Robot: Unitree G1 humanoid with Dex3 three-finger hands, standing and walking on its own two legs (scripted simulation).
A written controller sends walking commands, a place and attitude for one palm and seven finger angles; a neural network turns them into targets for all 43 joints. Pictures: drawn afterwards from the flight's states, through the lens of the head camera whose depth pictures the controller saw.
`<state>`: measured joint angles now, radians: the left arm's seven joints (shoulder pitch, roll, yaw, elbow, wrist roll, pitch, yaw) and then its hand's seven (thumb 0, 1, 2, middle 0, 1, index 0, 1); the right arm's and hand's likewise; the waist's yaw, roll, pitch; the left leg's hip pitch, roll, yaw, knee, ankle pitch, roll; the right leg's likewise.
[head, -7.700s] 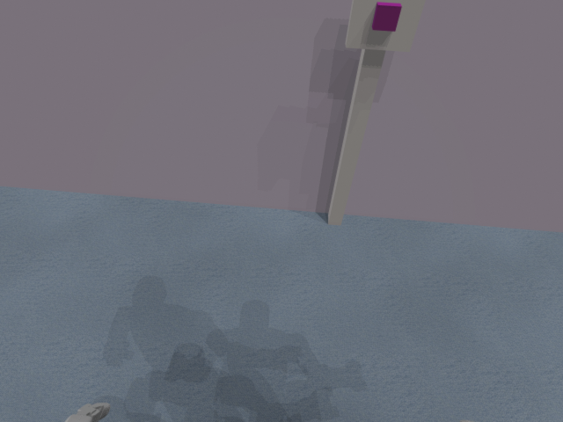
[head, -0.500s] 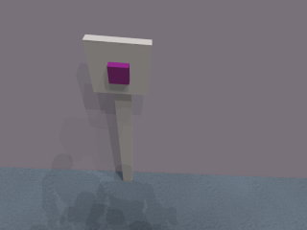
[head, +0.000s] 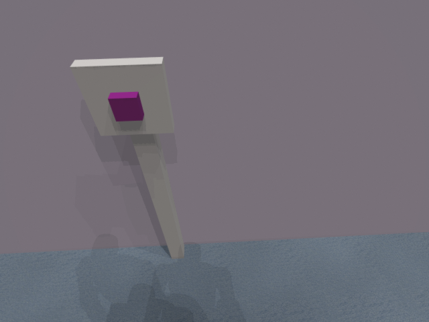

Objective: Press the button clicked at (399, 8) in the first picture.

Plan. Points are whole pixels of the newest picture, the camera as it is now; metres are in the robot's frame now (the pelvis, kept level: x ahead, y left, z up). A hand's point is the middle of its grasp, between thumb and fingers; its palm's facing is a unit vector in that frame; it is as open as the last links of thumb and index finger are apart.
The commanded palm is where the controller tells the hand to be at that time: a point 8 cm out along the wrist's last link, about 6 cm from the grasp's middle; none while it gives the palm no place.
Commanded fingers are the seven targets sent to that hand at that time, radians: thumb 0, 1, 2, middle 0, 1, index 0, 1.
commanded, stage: come to a stop and stand still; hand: left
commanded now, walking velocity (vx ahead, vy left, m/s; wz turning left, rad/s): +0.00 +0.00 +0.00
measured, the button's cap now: (127, 106) +0.52 +0.21 +0.15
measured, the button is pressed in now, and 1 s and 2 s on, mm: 0 0 0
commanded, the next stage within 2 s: look again from close up in 0.08 s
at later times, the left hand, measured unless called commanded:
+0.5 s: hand out of the picture -0.01 +0.20 -0.19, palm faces +0.05 -0.99 -0.17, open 7.4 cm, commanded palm none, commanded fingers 0.00 0.90 0.90 -0.20 -0.30 -0.20 -0.30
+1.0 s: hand out of the picture -0.05 +0.21 -0.18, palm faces +0.03 -0.98 -0.18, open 7.4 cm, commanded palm none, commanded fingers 0.00 0.90 0.90 -0.20 -0.30 -0.20 -0.30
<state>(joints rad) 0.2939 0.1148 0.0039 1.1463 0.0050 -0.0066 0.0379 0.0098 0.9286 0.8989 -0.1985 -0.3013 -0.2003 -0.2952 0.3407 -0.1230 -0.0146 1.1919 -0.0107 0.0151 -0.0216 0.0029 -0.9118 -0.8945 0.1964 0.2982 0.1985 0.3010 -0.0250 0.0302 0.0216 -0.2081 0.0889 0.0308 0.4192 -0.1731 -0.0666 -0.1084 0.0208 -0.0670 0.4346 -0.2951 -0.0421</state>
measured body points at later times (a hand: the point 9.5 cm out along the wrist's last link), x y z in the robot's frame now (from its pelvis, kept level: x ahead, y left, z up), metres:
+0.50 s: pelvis -0.01 +0.04 -0.01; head -0.03 +0.06 +0.44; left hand -0.01 +0.25 -0.17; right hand +0.04 -0.20 -0.15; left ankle +0.02 +0.14 -0.74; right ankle -0.03 -0.09 -0.74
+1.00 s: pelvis -0.01 +0.04 +0.00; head +0.00 +0.05 +0.44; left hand -0.05 +0.26 -0.17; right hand -0.01 -0.19 -0.16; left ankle +0.02 +0.14 -0.74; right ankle -0.03 -0.09 -0.74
